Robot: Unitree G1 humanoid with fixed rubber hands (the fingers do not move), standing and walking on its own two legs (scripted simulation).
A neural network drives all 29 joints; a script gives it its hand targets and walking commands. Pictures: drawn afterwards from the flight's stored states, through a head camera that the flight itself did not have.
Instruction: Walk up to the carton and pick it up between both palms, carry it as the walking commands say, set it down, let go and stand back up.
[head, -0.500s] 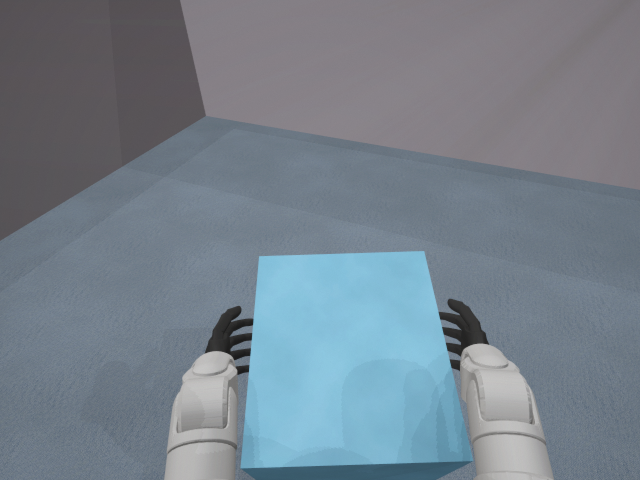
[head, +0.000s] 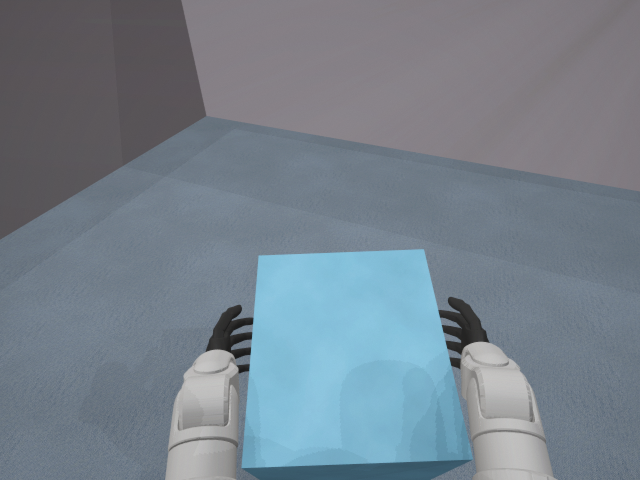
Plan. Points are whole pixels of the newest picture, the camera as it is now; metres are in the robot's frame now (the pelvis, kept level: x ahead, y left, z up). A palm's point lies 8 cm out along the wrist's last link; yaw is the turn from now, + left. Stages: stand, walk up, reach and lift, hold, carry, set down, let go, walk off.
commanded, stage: hold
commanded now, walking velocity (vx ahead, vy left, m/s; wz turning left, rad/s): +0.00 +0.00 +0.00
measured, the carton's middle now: (345, 370) +0.31 +0.00 -0.03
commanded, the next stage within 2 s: carry in 0.40 s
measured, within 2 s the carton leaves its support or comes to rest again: neither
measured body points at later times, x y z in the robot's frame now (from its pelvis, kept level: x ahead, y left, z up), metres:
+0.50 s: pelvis +0.00 -0.01 -0.01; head -0.03 +0.00 +0.44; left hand +0.30 +0.16 +0.04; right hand +0.30 -0.17 +0.04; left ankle +0.03 +0.12 -0.75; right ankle +0.00 -0.13 -0.75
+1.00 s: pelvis -0.01 -0.03 -0.02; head -0.05 -0.04 +0.43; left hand +0.23 +0.15 +0.08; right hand +0.26 -0.17 +0.08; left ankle +0.02 +0.11 -0.75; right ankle +0.00 -0.13 -0.75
